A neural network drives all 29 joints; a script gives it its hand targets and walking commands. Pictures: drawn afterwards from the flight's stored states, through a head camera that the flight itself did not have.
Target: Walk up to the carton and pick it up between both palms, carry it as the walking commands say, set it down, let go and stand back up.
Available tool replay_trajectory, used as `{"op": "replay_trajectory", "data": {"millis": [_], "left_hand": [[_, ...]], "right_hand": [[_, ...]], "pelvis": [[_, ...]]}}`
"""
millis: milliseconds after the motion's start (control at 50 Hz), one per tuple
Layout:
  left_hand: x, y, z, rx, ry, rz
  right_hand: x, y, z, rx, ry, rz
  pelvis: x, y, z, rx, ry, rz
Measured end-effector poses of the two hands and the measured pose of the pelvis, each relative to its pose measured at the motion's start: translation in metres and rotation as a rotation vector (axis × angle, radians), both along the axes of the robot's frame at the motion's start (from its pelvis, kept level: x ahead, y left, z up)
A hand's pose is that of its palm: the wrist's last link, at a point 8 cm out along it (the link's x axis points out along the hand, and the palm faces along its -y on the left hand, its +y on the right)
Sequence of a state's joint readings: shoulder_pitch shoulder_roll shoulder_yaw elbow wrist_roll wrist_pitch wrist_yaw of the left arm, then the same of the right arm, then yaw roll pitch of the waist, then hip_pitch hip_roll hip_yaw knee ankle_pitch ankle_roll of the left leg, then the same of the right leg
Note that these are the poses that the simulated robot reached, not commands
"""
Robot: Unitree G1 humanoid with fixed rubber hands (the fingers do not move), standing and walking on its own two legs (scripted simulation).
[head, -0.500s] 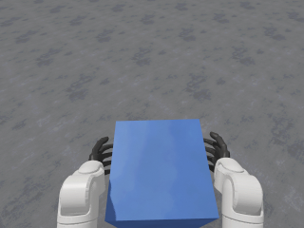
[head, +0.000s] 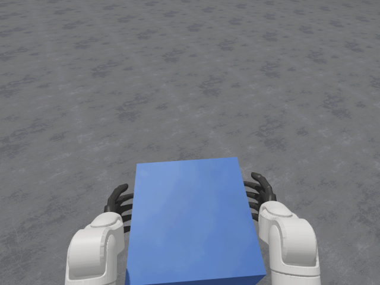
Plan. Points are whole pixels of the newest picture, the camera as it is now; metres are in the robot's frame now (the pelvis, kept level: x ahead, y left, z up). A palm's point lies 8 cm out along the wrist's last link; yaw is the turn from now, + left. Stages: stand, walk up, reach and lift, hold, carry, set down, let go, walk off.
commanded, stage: carry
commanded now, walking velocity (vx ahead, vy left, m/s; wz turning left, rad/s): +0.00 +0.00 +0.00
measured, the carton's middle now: (191, 235) +0.25 +0.01 +0.00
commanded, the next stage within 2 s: none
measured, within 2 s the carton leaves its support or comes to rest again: neither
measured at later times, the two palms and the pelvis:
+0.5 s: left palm (115, 227) +0.22 +0.14 +0.09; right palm (280, 223) +0.23 -0.15 +0.10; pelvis -0.04 +0.00 +0.00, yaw +0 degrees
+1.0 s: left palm (104, 265) +0.17 +0.15 +0.06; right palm (276, 262) +0.18 -0.13 +0.07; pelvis -0.10 +0.01 -0.02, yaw +0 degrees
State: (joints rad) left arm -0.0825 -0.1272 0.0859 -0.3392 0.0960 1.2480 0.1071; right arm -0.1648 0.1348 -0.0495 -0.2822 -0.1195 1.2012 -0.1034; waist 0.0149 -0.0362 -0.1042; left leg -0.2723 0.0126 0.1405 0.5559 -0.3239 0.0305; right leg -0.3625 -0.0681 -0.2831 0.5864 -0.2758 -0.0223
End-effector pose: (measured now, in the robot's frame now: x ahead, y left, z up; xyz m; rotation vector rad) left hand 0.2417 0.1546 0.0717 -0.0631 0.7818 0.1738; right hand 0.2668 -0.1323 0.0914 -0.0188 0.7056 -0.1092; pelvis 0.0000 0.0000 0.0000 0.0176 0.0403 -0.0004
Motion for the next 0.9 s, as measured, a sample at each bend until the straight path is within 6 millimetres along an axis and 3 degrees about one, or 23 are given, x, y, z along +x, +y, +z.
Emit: {"op": "replay_trajectory", "data": {"millis": [220, 680, 900], "left_hand": [[0.0, -0.019, 0.031, 0.054, -0.058, -0.068], [-0.026, -0.008, 0.018, 0.034, -0.04, -0.034], [-0.054, -0.004, -0.001, 0.025, -0.016, -0.036]], "right_hand": [[-0.024, -0.021, 0.014, 0.045, -0.06, -0.07], [-0.039, -0.009, 0.008, 0.042, -0.042, -0.047], [-0.07, -0.006, -0.012, 0.036, -0.018, -0.05]], "pelvis": [[-0.015, -0.001, 0.003, -0.012, -0.029, 0.001], [-0.045, 0.001, 0.001, -0.009, -0.022, 0.005], [-0.075, 0.006, -0.011, -0.013, -0.029, 0.01]]}}
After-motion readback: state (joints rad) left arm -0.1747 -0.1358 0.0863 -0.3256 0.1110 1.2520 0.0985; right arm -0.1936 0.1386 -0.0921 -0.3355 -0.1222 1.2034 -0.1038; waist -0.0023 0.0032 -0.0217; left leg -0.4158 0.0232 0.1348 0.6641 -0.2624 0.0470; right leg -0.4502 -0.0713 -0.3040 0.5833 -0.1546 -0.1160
